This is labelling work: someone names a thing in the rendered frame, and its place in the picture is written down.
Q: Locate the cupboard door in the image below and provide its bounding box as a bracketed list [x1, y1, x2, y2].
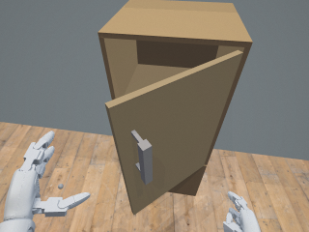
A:
[105, 50, 243, 215]

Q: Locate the handle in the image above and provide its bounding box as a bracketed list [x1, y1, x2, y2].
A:
[131, 130, 153, 185]

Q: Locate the left robot forearm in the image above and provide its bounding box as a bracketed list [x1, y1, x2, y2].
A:
[0, 217, 36, 232]

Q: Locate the robot left hand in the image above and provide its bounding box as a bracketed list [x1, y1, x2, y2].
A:
[3, 130, 91, 221]

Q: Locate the robot right hand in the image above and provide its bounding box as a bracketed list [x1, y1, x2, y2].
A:
[223, 191, 261, 232]

